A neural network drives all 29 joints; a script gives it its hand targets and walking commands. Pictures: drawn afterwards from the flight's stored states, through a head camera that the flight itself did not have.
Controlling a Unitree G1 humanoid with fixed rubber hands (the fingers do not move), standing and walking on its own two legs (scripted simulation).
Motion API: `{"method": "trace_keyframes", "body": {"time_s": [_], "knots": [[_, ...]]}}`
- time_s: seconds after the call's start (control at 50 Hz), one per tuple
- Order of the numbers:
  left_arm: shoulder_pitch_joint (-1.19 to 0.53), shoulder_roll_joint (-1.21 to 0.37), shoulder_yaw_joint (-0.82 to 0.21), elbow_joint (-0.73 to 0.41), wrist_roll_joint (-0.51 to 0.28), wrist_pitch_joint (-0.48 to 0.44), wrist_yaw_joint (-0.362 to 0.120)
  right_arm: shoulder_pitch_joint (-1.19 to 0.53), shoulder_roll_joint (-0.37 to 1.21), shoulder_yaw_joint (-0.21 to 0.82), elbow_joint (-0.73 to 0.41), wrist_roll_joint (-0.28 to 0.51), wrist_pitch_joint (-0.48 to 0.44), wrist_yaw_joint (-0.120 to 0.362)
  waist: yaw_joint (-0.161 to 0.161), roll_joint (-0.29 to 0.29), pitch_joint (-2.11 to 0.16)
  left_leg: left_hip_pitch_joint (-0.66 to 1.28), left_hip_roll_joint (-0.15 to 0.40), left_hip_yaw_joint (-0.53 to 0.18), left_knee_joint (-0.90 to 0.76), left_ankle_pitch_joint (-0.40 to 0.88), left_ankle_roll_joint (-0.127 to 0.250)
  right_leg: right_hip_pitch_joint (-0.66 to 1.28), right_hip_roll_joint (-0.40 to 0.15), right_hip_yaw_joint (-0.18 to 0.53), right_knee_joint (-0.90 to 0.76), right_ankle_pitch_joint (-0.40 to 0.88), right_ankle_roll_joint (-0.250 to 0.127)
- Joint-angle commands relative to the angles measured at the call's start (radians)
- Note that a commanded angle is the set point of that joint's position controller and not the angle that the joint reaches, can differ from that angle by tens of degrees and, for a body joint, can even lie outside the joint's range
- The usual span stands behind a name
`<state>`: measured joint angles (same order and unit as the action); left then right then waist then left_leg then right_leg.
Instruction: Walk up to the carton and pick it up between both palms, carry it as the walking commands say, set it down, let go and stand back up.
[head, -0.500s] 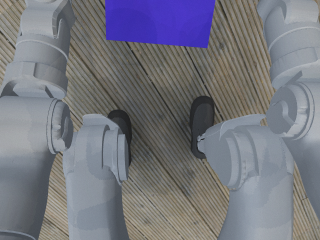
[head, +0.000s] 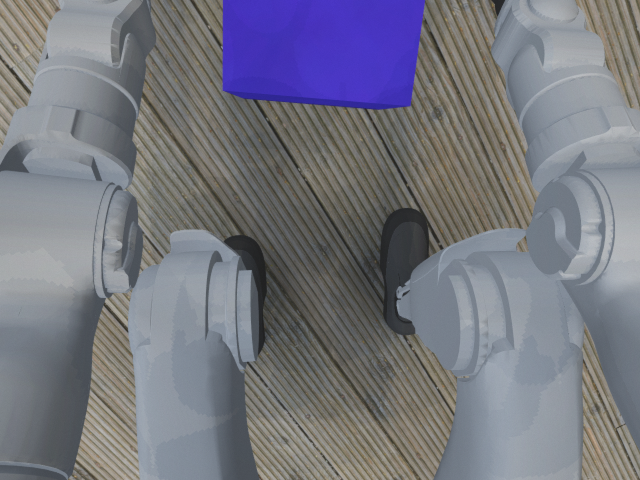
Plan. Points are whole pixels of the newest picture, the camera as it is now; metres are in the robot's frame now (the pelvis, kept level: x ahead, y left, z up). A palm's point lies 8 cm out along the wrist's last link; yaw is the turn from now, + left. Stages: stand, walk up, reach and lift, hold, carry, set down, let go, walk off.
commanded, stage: reach and lift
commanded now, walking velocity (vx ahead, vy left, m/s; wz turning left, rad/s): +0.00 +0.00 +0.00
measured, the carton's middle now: out of the picture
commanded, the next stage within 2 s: none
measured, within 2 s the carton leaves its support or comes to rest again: leaves its support in 1.04 s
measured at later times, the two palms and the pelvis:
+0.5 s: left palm out of the picture +0.55 +0.16 -0.21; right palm out of the picture +0.55 -0.13 -0.20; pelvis +0.01 +0.00 +0.01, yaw +0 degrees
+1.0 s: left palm out of the picture +0.55 +0.16 -0.21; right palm out of the picture +0.55 -0.13 -0.19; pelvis +0.01 +0.00 +0.00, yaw +0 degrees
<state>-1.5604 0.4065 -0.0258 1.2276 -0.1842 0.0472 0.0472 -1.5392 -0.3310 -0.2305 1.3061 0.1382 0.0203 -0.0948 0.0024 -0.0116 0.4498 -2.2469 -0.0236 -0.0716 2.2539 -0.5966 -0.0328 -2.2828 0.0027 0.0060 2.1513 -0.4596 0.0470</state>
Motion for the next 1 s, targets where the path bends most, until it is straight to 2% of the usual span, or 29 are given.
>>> {"method": "trace_keyframes", "body": {"time_s": [0.0,0.12,0.14,0.16,0.18,0.2,0.24,0.26,0.28,0.34,0.36,0.38,0.4,0.42,0.48,0.5,0.58,0.6,0.62,0.64,0.66,0.72,0.74,0.8,0.84,0.88,0.9,0.96,0.98], "knots": [[-0.253,-0.008,0.075,-0.018,0.037,0.0,-0.036,-0.282,0.004,0.041,-0.168,0.012,-0.016,0.02,0.033,0.008,-0.909,0.291,-0.009,0.069,-0.235,0.179,0.009,0.604,0.027,-0.03,-0.077,0.161,0.004],[-0.42,-0.269,-0.043,-0.201,-0.023,-0.046,-0.072,-0.331,0.252,0.111,-0.197,0.04,-0.036,0.058,-0.038,0.038,-1.094,0.374,-0.023,0.067,-0.202,0.361,0.002,0.682,0.055,-0.024,-0.037,0.384,-0.013],[-0.421,-0.264,-0.061,-0.223,-0.025,-0.057,-0.069,-0.286,0.274,0.082,-0.179,0.035,-0.037,0.056,-0.054,0.079,-1.145,0.43,-0.025,0.076,-0.205,0.395,-0.004,0.706,0.066,-0.035,-0.036,0.41,-0.015],[-0.379,-0.232,-0.037,-0.198,-0.003,-0.056,-0.055,-0.261,0.228,0.078,-0.156,0.035,-0.041,0.051,-0.027,0.097,-1.113,0.424,-0.026,0.095,-0.186,0.401,-0.014,0.669,0.068,-0.026,-0.036,0.411,-0.011],[-0.406,-0.25,-0.054,-0.247,-0.02,-0.068,-0.06,-0.272,0.264,0.086,-0.192,0.03,-0.051,0.051,-0.056,0.082,-1.164,0.442,-0.03,0.085,-0.184,0.458,-0.014,0.703,0.068,-0.028,-0.036,0.474,-0.01],[-0.336,-0.127,-0.012,-0.248,0.0,-0.073,-0.026,-0.167,0.155,0.038,-0.15,0.019,-0.06,0.028,-0.049,0.104,-1.19,0.468,-0.026,0.094,-0.184,0.48,-0.024,0.702,0.065,-0.037,-0.021,0.49,-0.01],[-0.243,-0.14,0.024,-0.181,0.045,-0.07,-0.012,-0.125,0.114,0.01,-0.132,-0.027,-0.068,0.015,-0.04,0.1,-1.136,0.48,-0.042,0.082,-0.192,0.496,-0.019,0.631,0.066,-0.046,-0.037,0.462,-0.003],[-0.283,-0.19,0.005,-0.178,0.035,-0.074,-0.022,-0.187,0.21,0.069,-0.152,0.003,-0.07,0.024,-0.014,0.049,-1.159,0.438,-0.045,0.08,-0.185,0.491,-0.009,0.678,0.066,-0.032,-0.032,0.482,-0.004],[-0.274,-0.301,-0.028,-0.166,0.027,-0.067,-0.041,-0.246,0.283,0.11,-0.175,0.025,-0.07,0.042,-0.005,0.079,-1.196,0.455,-0.046,0.074,-0.181,0.505,-0.008,0.701,0.074,-0.025,-0.019,0.503,-0.008],[-0.353,-0.42,-0.068,-0.196,0.005,-0.056,-0.071,-0.285,0.383,0.121,-0.166,0.005,-0.058,0.061,-0.038,0.039,-1.164,0.421,-0.051,0.074,-0.177,0.466,-0.005,0.668,0.079,-0.034,-0.021,0.459,-0.014],[-0.344,-0.45,-0.046,-0.178,0.036,-0.053,-0.085,-0.285,0.465,0.123,-0.137,0.009,-0.042,0.077,-0.011,0.048,-1.099,0.381,-0.056,0.086,-0.19,0.417,0.0,0.656,0.083,-0.03,-0.027,0.431,-0.018],[-0.351,-0.503,-0.07,-0.168,0.022,-0.046,-0.101,-0.295,0.479,0.1,-0.138,-0.014,-0.041,0.09,-0.045,0.06,-1.084,0.412,-0.057,0.067,-0.196,0.415,0.004,0.63,0.091,-0.052,-0.014,0.409,-0.016],[-0.424,-0.584,-0.085,-0.212,0.034,-0.047,-0.126,-0.361,0.601,0.147,-0.16,-0.004,-0.036,0.113,-0.019,0.051,-1.081,0.385,-0.065,0.092,-0.194,0.399,-0.006,0.636,0.094,-0.041,-0.036,0.403,-0.02],[-0.45,-0.592,-0.105,-0.235,0.029,-0.043,-0.134,-0.371,0.643,0.127,-0.186,-0.009,-0.026,0.129,-0.026,0.082,-1.129,0.427,-0.063,0.084,-0.188,0.432,0.0,0.636,0.096,-0.046,-0.004,0.432,-0.02],[-0.51,-0.712,-0.121,-0.238,0.011,-0.029,-0.172,-0.403,0.767,0.177,-0.184,0.003,-0.004,0.162,-0.023,0.059,-1.088,0.375,-0.06,0.106,-0.168,0.374,0.0,0.648,0.099,-0.043,-0.014,0.39,-0.026],[-0.514,-0.717,-0.106,-0.249,0.021,-0.02,-0.188,-0.41,0.774,0.148,-0.192,-0.013,0.008,0.171,-0.042,0.037,-1.061,0.344,-0.068,0.106,-0.173,0.351,0.005,0.625,0.105,-0.055,-0.015,0.374,-0.022],[-0.538,-0.755,-0.091,-0.29,0.031,-0.013,-0.207,-0.484,0.835,0.164,-0.255,-0.002,0.025,0.197,0.014,0.035,-1.055,0.323,-0.064,0.103,-0.168,0.338,0.023,0.623,0.104,-0.039,0.0,0.351,-0.031],[-0.537,-0.762,-0.09,-0.268,0.03,-0.006,-0.211,-0.448,0.854,0.148,-0.201,-0.014,0.037,0.201,-0.016,0.04,-1.041,0.308,-0.065,0.105,-0.175,0.311,0.02,0.631,0.102,-0.047,-0.015,0.33,-0.032],[-0.54,-0.775,-0.081,-0.267,0.048,-0.001,-0.217,-0.429,0.858,0.137,-0.21,-0.02,0.041,0.21,-0.002,0.081,-1.009,0.331,-0.069,0.114,-0.18,0.309,0.016,0.576,0.109,-0.049,-0.015,0.317,-0.037],[-0.526,-0.79,-0.083,-0.261,0.041,0.003,-0.222,-0.431,0.863,0.135,-0.209,-0.033,0.047,0.213,-0.024,0.025,-0.998,0.324,-0.071,0.099,-0.185,0.296,0.021,0.572,0.107,-0.065,-0.017,0.29,-0.03],[-0.541,-0.793,-0.088,-0.296,0.038,-0.002,-0.225,-0.449,0.907,0.161,-0.22,-0.022,0.049,0.215,-0.006,0.006,-1.03,0.297,-0.075,0.111,-0.17,0.314,0.02,0.614,0.105,-0.054,-0.012,0.326,-0.034],[-0.529,-0.83,-0.103,-0.293,0.034,0.007,-0.23,-0.443,0.906,0.147,-0.25,-0.016,0.046,0.225,-0.018,0.078,-1.043,0.347,-0.075,0.109,-0.174,0.35,0.026,0.593,0.112,-0.057,-0.013,0.336,-0.04],[-0.531,-0.828,-0.101,-0.265,0.031,0.01,-0.23,-0.471,0.913,0.158,-0.232,-0.006,0.053,0.226,-0.011,0.059,-1.031,0.323,-0.071,0.11,-0.169,0.337,0.026,0.61,0.103,-0.051,-0.014,0.335,-0.039],[-0.57,-0.86,-0.132,-0.309,0.002,0.009,-0.233,-0.445,0.899,0.166,-0.25,-0.005,0.048,0.219,-0.053,0.084,-1.075,0.343,-0.073,0.119,-0.168,0.336,0.017,0.615,0.109,-0.062,-0.017,0.343,-0.047],[-0.56,-0.89,-0.135,-0.326,0.0,0.012,-0.236,-0.448,0.924,0.159,-0.261,-0.007,0.047,0.222,-0.054,0.074,-1.094,0.353,-0.079,0.106,-0.177,0.375,0.026,0.62,0.112,-0.075,-0.003,0.374,-0.047],[-0.564,-0.898,-0.141,-0.351,-0.005,0.012,-0.229,-0.53,0.928,0.217,-0.334,0.034,0.044,0.218,-0.016,0.065,-1.183,0.398,-0.081,0.117,-0.168,0.392,0.025,0.687,0.112,-0.071,-0.008,0.378,-0.041],[-0.623,-0.905,-0.17,-0.398,-0.04,0.001,-0.227,-0.508,0.94,0.211,-0.326,0.043,0.044,0.213,-0.042,0.079,-1.242,0.412,-0.075,0.126,-0.149,0.426,0.021,0.697,0.117,-0.065,-0.002,0.422,-0.051],[-0.616,-0.906,-0.187,-0.406,-0.056,0.003,-0.21,-0.53,0.97,0.247,-0.366,0.066,0.044,0.199,-0.022,0.063,-1.377,0.485,-0.08,0.131,-0.154,0.449,0.022,0.785,0.111,-0.074,0.003,0.458,-0.038],[-0.655,-0.94,-0.211,-0.49,-0.078,-0.002,-0.209,-0.522,0.992,0.248,-0.392,0.067,0.05,0.201,-0.061,0.049,-1.426,0.48,-0.079,0.121,-0.168,0.477,0.023,0.809,0.113,-0.089,0.015,0.495,-0.047]]}}
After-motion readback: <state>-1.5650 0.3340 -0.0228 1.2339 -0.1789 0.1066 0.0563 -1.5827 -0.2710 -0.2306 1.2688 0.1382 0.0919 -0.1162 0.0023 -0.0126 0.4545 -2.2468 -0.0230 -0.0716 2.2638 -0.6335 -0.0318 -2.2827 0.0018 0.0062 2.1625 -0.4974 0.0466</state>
